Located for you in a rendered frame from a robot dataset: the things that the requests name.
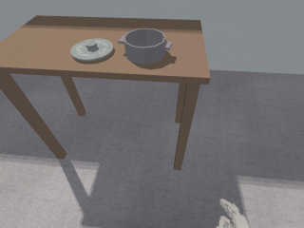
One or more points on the table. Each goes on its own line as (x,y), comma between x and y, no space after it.
(42,47)

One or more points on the right robot hand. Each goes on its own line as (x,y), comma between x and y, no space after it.
(238,220)

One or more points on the pot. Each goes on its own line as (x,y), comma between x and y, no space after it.
(145,45)

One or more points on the lid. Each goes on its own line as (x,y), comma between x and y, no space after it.
(82,53)

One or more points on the knob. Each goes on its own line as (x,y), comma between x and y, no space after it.
(90,44)

